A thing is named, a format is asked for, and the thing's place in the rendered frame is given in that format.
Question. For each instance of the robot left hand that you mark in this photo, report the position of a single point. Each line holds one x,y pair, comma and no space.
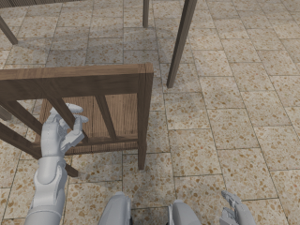
55,129

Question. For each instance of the robot left forearm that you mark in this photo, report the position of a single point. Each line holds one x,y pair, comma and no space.
49,179

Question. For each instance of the chair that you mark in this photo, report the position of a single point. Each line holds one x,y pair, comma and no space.
115,98

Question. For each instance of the right robot thigh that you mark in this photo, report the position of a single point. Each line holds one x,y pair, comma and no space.
179,213

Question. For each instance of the robot right hand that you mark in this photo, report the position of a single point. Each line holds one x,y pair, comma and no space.
241,214

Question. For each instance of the robot left shin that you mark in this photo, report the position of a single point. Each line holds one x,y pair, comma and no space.
122,193

